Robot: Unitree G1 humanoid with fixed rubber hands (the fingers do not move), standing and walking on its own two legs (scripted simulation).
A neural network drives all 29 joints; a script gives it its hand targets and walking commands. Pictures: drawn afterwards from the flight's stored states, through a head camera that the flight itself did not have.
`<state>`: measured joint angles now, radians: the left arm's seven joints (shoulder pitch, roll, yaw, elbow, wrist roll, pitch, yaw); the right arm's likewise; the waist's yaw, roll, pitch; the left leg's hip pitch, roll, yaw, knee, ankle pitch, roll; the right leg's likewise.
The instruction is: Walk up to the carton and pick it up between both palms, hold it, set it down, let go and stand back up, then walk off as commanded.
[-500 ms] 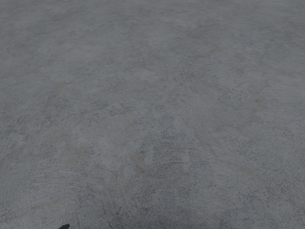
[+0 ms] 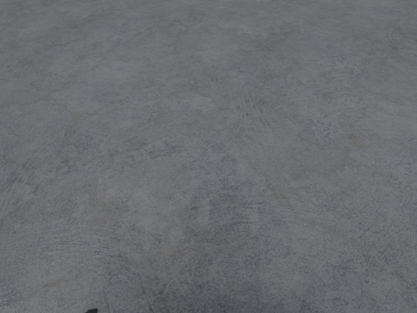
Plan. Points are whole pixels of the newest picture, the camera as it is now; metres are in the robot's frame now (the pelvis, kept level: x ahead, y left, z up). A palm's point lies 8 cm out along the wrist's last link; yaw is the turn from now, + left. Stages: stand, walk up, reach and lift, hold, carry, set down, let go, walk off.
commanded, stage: stand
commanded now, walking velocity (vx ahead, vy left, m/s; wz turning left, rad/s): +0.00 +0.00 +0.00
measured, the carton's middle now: out of the picture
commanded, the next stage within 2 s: walk up in 1.66 s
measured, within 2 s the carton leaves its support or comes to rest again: neither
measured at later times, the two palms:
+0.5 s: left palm out of the picture +0.10 +0.30 -0.11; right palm out of the picture +0.09 -0.31 -0.12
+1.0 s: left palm out of the picture +0.09 +0.30 -0.11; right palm out of the picture +0.08 -0.31 -0.11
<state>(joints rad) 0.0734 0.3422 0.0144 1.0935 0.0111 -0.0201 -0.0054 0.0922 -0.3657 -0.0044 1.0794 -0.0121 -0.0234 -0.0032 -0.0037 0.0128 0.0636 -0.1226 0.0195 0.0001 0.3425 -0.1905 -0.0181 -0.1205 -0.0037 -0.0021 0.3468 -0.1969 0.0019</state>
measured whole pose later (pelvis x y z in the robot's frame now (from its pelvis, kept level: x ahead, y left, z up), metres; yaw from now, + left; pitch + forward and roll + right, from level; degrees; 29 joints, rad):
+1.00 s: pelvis +0.00 +0.00 +0.00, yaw +0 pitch -1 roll +0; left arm 0.08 0.35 0.02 1.10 0.01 -0.02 0.00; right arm 0.11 -0.38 0.00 1.10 -0.01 -0.02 0.00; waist -0.01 0.01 0.05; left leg -0.11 0.03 0.00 0.31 -0.18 -0.03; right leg -0.11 0.00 -0.01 0.32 -0.19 0.00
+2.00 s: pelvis -0.02 +0.01 -0.01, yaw -1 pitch -1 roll +0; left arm 0.10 0.37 0.04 0.97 0.01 0.03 0.00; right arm 0.07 -0.42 -0.04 0.96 0.01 0.05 0.00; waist 0.00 0.01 0.15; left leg -0.29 -0.01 -0.03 0.62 -0.29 0.02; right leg -0.22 -0.02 0.02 0.44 -0.21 0.01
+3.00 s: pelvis -0.31 +0.04 -0.01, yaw -28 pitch +2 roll +3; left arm 0.34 0.36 0.08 0.68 0.06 0.09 -0.04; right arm 0.17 -0.39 -0.06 0.81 0.01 0.06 -0.02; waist 0.03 0.01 0.10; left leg -0.48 -0.05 0.00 1.08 -0.42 -0.01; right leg -0.33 0.07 0.14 0.47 -0.16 -0.04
